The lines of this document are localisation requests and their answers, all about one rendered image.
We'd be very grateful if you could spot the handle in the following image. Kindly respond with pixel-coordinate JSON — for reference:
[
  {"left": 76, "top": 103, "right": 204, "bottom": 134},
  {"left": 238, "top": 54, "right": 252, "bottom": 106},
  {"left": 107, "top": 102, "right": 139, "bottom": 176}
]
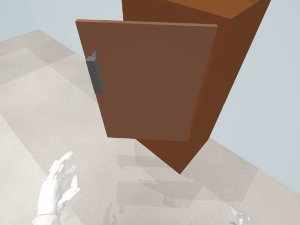
[{"left": 86, "top": 51, "right": 104, "bottom": 94}]

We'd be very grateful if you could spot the robot left forearm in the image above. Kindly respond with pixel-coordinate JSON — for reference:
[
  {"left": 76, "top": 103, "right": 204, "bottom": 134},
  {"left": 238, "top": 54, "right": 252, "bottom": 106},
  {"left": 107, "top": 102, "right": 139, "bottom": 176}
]
[{"left": 31, "top": 214, "right": 61, "bottom": 225}]

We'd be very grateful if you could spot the robot left hand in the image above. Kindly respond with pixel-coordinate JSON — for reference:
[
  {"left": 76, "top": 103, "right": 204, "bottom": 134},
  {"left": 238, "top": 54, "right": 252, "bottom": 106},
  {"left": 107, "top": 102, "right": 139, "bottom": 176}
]
[{"left": 37, "top": 151, "right": 82, "bottom": 218}]

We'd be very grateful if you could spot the robot right hand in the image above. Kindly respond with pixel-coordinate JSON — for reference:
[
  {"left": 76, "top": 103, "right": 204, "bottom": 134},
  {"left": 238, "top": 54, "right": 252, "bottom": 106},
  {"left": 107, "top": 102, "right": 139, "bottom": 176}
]
[{"left": 229, "top": 204, "right": 254, "bottom": 225}]

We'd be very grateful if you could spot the cupboard door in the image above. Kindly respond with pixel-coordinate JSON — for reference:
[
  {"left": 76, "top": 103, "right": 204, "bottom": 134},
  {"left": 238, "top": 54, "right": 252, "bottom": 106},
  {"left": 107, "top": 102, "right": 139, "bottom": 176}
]
[{"left": 75, "top": 19, "right": 218, "bottom": 142}]

